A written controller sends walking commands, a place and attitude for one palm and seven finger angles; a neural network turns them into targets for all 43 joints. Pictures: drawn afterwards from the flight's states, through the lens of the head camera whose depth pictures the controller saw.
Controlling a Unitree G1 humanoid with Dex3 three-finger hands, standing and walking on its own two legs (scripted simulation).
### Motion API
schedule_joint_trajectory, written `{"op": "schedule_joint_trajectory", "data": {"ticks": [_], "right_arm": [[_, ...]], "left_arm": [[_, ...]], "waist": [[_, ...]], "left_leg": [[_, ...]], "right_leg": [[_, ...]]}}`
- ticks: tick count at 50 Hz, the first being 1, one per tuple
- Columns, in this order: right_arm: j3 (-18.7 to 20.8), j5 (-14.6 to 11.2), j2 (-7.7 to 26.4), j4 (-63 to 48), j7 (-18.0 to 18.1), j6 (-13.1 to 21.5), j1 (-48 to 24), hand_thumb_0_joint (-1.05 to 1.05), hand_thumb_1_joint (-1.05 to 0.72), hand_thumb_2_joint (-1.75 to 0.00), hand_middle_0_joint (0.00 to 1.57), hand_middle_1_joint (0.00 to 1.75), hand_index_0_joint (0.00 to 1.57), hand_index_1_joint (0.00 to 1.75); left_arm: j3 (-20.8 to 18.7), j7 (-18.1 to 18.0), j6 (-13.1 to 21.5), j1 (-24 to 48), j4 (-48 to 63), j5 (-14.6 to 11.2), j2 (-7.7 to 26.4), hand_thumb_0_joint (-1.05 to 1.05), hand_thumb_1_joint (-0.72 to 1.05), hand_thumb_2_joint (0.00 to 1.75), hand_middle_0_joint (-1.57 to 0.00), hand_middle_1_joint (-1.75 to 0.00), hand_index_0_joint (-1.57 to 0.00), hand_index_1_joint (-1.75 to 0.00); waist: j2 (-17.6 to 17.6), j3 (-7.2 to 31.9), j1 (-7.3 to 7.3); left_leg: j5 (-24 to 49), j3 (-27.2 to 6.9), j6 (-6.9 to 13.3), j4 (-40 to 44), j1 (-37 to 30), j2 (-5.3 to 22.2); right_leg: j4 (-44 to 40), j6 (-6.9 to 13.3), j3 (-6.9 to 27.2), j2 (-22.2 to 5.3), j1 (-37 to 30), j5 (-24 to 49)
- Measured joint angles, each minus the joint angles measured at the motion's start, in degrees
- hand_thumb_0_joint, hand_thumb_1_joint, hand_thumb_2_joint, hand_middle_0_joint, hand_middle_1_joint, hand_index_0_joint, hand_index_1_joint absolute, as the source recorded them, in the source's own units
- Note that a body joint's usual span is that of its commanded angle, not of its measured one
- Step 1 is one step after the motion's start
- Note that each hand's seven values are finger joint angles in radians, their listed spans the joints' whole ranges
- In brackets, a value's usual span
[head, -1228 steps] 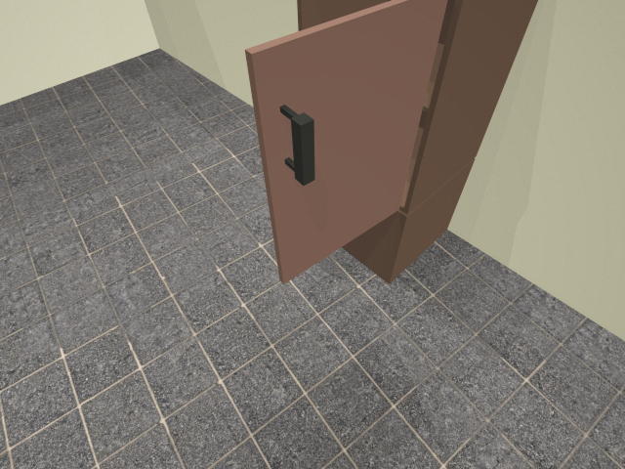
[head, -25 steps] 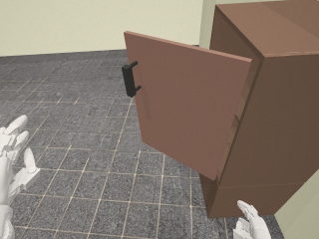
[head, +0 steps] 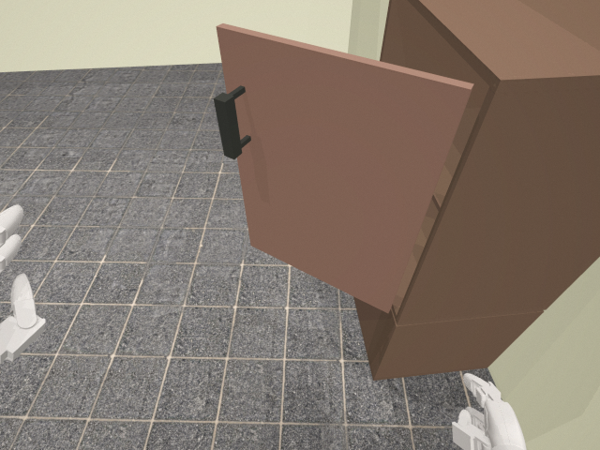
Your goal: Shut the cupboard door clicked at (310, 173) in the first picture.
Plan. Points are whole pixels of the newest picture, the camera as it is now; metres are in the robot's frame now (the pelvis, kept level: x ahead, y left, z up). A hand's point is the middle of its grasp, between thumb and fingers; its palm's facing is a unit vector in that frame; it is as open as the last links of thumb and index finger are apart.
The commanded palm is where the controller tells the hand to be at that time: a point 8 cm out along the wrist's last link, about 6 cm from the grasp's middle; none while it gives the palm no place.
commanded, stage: step back with the hand held close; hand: left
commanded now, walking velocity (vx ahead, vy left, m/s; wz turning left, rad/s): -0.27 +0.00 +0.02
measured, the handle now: (236, 122) +0.66 +0.17 +0.09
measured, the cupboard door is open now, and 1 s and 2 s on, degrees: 53 53 53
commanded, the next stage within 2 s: stop stepping back and stand still in 0.74 s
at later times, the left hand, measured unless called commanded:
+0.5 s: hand out of the picture +0.08 +0.29 +0.16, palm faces +0.45 -0.75 -0.48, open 7.4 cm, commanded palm +0.01 +0.32 +0.18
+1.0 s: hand out of the picture -0.03 +0.31 +0.17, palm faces +0.47 -0.75 -0.46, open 7.4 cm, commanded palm -0.09 +0.33 +0.18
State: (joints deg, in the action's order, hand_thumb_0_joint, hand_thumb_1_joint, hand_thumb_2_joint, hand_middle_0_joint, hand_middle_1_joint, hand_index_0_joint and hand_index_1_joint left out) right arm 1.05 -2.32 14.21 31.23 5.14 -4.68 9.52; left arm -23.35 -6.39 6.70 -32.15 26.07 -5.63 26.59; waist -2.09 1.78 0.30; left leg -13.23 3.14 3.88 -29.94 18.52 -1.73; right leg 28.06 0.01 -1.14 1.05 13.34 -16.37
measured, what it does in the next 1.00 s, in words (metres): walks backwards: left foot, then right foot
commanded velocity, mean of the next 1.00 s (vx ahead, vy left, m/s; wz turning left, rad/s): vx -0.24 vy -0.02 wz -0.04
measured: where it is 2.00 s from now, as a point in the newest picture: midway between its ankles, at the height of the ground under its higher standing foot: outside the picture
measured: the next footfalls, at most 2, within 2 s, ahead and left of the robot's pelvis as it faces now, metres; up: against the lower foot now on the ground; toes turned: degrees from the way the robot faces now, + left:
left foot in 0.78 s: -0.12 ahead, +0.13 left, +0.00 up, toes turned +5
right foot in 1.00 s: -0.24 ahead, -0.04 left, +0.00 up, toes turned +1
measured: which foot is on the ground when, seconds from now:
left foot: down 0.00-0.62, up 0.64-0.76, down 0.78-1.00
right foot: down 0.00-0.78, up 0.80-0.98, down 1.00-1.00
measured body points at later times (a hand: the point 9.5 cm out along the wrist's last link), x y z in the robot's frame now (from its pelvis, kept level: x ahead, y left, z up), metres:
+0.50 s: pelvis -0.11 +0.01 -0.01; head -0.09 +0.03 +0.44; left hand +0.05 +0.33 +0.19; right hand +0.08 -0.21 -0.09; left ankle +0.03 +0.07 -0.73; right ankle -0.09 -0.12 -0.73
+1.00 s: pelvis -0.22 +0.03 -0.02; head -0.20 +0.06 +0.43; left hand -0.06 +0.34 +0.19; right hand -0.04 -0.19 -0.08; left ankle -0.12 +0.12 -0.74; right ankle -0.29 -0.11 -0.74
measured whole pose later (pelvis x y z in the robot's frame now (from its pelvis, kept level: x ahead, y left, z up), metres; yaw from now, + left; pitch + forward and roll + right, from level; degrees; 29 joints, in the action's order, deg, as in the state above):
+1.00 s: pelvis -0.22 +0.03 -0.02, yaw +2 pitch +3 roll -2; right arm -0.4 -0.5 9.2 33.9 2.6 6.8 13.8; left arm -29.1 -7.9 13.2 -33.1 33.3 -3.3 26.3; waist 2.6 2.6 0.6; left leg -9.9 3.9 2.6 -36.7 30.6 2.5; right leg 33.0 0.3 1.4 2.7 12.6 -24.8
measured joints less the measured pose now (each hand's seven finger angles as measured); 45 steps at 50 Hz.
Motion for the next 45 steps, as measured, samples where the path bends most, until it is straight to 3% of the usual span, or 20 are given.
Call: {"op": "schedule_joint_trajectory", "data": {"ticks": [12, 17, 22, 25, 28, 31, 33, 36, 38, 39, 40, 42, 45], "right_arm": [[-1.20, 0.94, -0.70, -1.10, 0.07, 3.91, 2.87, 0.01, -0.90, -0.90, 0.20, 0.30, 0.20, 0.30], [-1.24, 1.31, -1.29, 0.32, -0.65, 5.79, 3.29, 0.01, -0.90, -0.90, 0.21, 0.30, 0.20, 0.30], [-1.47, 1.41, -1.89, 1.88, -1.34, 7.74, 2.04, 0.01, -0.90, -0.90, 0.21, 0.30, 0.20, 0.30], [-1.52, 1.66, -2.36, 2.38, -1.46, 8.32, 1.72, 0.01, -0.90, -0.90, 0.21, 0.30, 0.20, 0.30], [-1.28, 1.85, -2.66, 2.55, -1.58, 8.44, 1.52, 0.01, -0.90, -0.90, 0.21, 0.30, 0.20, 0.30], [-0.97, 1.90, -2.74, 2.87, -1.96, 8.17, 1.62, 0.01, -0.90, -0.90, 0.21, 0.30, 0.20, 0.30], [-0.61, 2.16, -2.51, 3.91, -2.22, 7.71, 1.88, 0.01, -0.90, -0.90, 0.21, 0.30, 0.20, 0.30], [-0.28, 2.25, -2.24, 5.28, -2.09, 6.35, 3.20, 0.01, -0.90, -0.90, 0.21, 0.30, 0.20, 0.30], [-0.46, 2.19, -1.59, 5.13, -1.40, 6.24, 4.11, 0.01, -0.90, -0.90, 0.21, 0.30, 0.20, 0.30], [-0.42, 2.09, -0.99, 4.78, -0.93, 6.56, 4.22, 0.01, -0.90, -0.90, 0.21, 0.30, 0.20, 0.30], [-0.21, 2.06, -0.82, 4.81, -0.42, 6.92, 3.60, 0.01, -0.90, -0.90, 0.21, 0.30, 0.20, 0.30], [0.20, 2.05, -1.44, 4.97, -0.03, 7.76, 1.92, 0.01, -0.90, -0.90, 0.20, 0.30, 0.20, 0.30], [0.18, 2.35, -2.96, 4.32, -0.95, 9.38, 1.37, 0.01, -0.91, -0.90, 0.20, 0.30, 0.20, 0.30]], "left_arm": [[-1.48, -0.36, 3.54, 1.74, 0.86, 2.55, -1.22, 0.02, 0.89, 0.90, -0.22, -0.30, -0.21, -0.30], [-3.50, -0.37, 5.56, 2.30, 1.69, 2.88, -1.97, 0.02, 0.89, 0.90, -0.22, -0.30, -0.21, -0.30], [-2.83, -0.45, 6.67, 1.99, 3.46, 2.26, -2.56, 0.02, 0.89, 0.90, -0.21, -0.30, -0.21, -0.30], [-2.43, -0.16, 7.10, 1.88, 3.88, 2.47, -1.91, 0.02, 0.89, 0.90, -0.22, -0.30, -0.21, -0.30], [-2.62, -0.04, 7.25, 2.40, 3.48, 2.61, -1.03, 0.02, 0.89, 0.90, -0.22, -0.30, -0.21, -0.30], [-3.04, -0.67, 7.28, 1.83, 3.77, 2.28, -0.23, 0.01, 0.89, 0.90, -0.22, -0.30, -0.21, -0.30], [-2.51, -1.37, 7.48, 1.17, 3.85, 2.52, -0.52, 0.01, 0.89, 0.90, -0.22, -0.30, -0.21, -0.30], [-1.13, -2.14, 6.59, 0.58, 3.48, 3.06, -1.79, 0.01, 0.89, 0.90, -0.22, -0.30, -0.21, -0.30], [-0.37, -2.47, 6.21, 1.77, 3.23, 3.31, -2.32, 0.01, 0.89, 0.90, -0.22, -0.30, -0.21, -0.30], [-0.10, -2.59, 6.19, 3.02, 3.24, 3.32, -2.38, 0.01, 0.89, 0.90, -0.22, -0.30, -0.21, -0.30], [-0.12, -2.67, 6.28, 4.82, 2.92, 3.39, -2.24, 0.01, 0.89, 0.90, -0.22, -0.30, -0.21, -0.30], [-1.22, -2.58, 6.67, 7.15, 2.08, 3.35, -1.65, 0.01, 0.89, 0.90, -0.22, -0.30, -0.21, -0.30], [-3.86, -1.79, 6.75, 5.36, 1.84, 3.07, -0.90, 0.01, 0.89, 0.90, -0.22, -0.30, -0.21, -0.30]], "waist": [[1.09, -0.71, -0.20], [0.78, -0.92, 0.69], [0.16, -3.22, 1.39], [0.12, -3.33, 1.03], [0.19, -3.09, 0.23], [1.32, -2.32, 0.06], [2.33, -1.48, 0.52], [4.60, 1.04, 1.09], [5.24, 1.99, 0.78], [4.80, 1.85, 0.22], [4.96, 0.69, -0.34], [5.44, -2.08, -0.24], [4.10, -2.45, -0.66]], "left_leg": [[2.77, -1.02, 2.11, -3.18, 5.75, -0.78], [4.96, -1.47, 2.07, -3.80, 9.54, -0.74], [8.29, -1.60, 1.59, -1.19, 9.83, 0.01], [8.62, -1.47, 1.35, -0.53, 10.07, 0.38], [5.97, -0.85, 0.84, -0.84, 10.90, 0.92], [-0.78, 0.20, -1.84, -3.07, 12.37, 1.01], [-6.00, -0.12, -3.67, -9.58, 13.47, 0.68], [-9.60, -1.06, -4.48, -17.21, 11.23, 0.45], [-8.35, -1.94, -4.40, -11.93, 6.53, 1.46], [-4.35, -2.44, -3.77, -7.47, 4.90, 2.24], [-0.35, -2.59, -2.70, -6.92, 5.77, 1.85], [1.07, -2.10, -1.34, -8.05, 7.11, 1.57], [1.56, -1.74, -0.89, -7.59, 8.86, 3.26]], "right_leg": [[4.30, -1.35, 1.33, 0.45, 3.53, 0.43], [5.02, -1.10, 2.64, 1.50, 2.48, -3.90], [4.35, -0.97, 2.40, 2.14, 3.87, -0.52], [5.25, -0.52, 2.47, 2.64, 4.66, -1.24], [5.81, 0.32, 2.17, 2.88, 5.42, -1.88], [5.26, 0.56, 1.95, 2.08, 6.17, 2.44], [5.46, 0.11, 2.47, 1.52, 6.45, 2.81], [4.51, -0.62, 3.95, 0.29, 6.91, 3.54], [4.48, -1.34, 3.89, -0.18, 8.08, 4.26], [5.30, -1.74, 3.18, -0.22, 9.25, 4.32], [6.69, -1.87, 3.14, -0.44, 10.41, 3.84], [11.51, -1.46, 4.64, 0.61, 12.12, -0.54], [18.84, -1.31, 3.98, 3.24, 11.79, -5.36]]}}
